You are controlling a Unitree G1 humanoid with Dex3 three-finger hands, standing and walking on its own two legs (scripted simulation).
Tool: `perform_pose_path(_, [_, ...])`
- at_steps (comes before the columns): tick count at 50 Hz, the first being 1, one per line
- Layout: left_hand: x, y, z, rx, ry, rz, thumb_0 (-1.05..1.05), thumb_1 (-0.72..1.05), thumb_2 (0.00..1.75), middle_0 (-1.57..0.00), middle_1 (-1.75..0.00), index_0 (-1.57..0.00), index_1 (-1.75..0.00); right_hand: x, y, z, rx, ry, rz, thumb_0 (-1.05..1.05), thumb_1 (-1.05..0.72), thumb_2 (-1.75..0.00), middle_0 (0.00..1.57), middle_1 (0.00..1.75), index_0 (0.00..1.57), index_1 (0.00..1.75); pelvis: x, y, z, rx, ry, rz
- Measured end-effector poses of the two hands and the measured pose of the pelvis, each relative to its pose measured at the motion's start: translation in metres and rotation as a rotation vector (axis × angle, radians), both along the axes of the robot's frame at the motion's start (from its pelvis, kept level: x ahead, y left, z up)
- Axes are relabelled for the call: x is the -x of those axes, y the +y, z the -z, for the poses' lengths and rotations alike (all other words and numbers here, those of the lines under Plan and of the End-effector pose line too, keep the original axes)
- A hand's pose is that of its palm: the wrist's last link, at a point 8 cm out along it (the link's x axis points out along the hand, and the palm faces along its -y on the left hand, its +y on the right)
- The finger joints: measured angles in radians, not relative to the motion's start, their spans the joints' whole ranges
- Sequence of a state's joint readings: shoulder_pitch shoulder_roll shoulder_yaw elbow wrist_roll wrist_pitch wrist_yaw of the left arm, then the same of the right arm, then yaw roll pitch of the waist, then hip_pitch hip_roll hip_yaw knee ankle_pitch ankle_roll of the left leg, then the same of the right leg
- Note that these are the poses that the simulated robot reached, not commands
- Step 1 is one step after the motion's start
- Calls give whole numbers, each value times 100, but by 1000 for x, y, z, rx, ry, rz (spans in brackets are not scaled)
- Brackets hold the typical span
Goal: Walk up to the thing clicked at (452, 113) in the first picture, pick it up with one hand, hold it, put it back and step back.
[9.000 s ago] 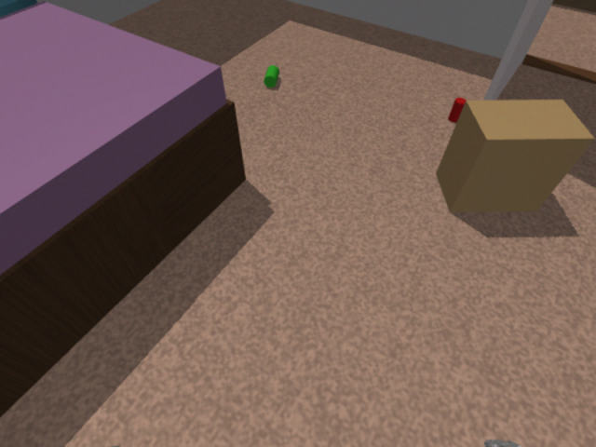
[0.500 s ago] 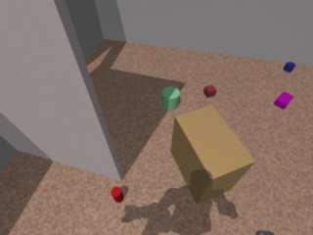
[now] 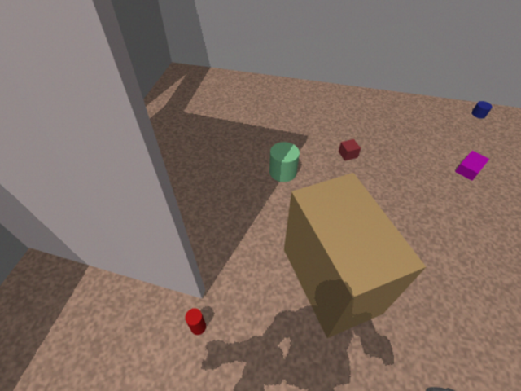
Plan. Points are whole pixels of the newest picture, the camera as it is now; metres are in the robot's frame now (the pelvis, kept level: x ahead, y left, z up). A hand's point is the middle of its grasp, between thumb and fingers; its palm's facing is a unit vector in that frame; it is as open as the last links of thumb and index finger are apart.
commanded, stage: stand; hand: left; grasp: from above
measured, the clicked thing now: (196, 321) +0.42 +0.23 -0.72
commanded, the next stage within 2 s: rise first in 0.80 s
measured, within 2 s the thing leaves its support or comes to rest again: neither
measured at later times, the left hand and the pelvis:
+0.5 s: hand out of the picture +0.07 +0.26 -0.16, palm faces -0.03 -0.94 -0.35, open 7.4 cm; pelvis +0.00 +0.00 +0.00, yaw +0 degrees
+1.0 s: hand out of the picture +0.11 +0.25 -0.16, palm faces +0.04 -0.94 -0.34, open 7.6 cm; pelvis +0.00 +0.00 -0.01, yaw +1 degrees
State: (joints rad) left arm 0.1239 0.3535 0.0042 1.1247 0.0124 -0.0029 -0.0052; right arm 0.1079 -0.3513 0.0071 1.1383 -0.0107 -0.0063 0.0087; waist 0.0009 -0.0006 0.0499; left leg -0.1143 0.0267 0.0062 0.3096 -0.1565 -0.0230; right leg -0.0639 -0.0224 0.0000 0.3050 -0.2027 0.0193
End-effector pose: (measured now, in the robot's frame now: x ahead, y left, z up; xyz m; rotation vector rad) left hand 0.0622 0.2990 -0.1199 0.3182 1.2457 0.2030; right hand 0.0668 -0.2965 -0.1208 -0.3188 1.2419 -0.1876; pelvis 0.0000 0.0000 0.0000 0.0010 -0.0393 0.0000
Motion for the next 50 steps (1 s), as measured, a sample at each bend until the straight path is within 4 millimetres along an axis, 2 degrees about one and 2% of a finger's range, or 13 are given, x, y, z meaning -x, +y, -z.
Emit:
perform_pose_path(23, [0,1,0,-1,7,5,1,90,90,-21,-30,-20,-30,-1,1,0,0,3,2,0,-90,-89,20,30,21,30,-2,1,0,-1,5,0])
perform_pose_path(46, [-8,1,0,-3,2,9,1,90,90,-21,-30,-20,-30,-8,1,0,1,-4,3,0,-90,-90,20,30,21,30,-7,2,0,-1,8,4])
perform_pose_path(50, [-34,-4,1,9,-101,-28,1,83,92,-21,-37,-19,-37,-16,10,0,-7,-98,1,0,-92,-90,20,30,21,30,0,2,5,2,53,-13])
